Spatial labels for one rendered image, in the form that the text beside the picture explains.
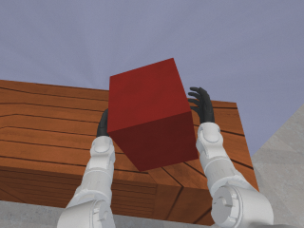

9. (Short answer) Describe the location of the carton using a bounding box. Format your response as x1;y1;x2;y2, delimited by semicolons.
106;58;199;172

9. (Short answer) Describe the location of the robot left forearm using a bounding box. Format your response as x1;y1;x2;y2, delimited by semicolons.
57;136;116;228

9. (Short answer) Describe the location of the robot right hand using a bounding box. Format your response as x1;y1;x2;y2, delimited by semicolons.
187;86;215;124

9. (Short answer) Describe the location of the robot right forearm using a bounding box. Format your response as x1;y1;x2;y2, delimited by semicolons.
196;122;258;198

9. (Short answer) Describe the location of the right robot upper arm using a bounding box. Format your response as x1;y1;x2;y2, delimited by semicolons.
211;184;298;228

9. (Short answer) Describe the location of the pedestal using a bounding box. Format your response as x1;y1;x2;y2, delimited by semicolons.
0;80;259;226

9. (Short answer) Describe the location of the left robot upper arm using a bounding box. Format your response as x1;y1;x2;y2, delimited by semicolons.
57;199;116;228

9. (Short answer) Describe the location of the robot left hand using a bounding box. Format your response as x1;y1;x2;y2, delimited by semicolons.
96;109;109;138

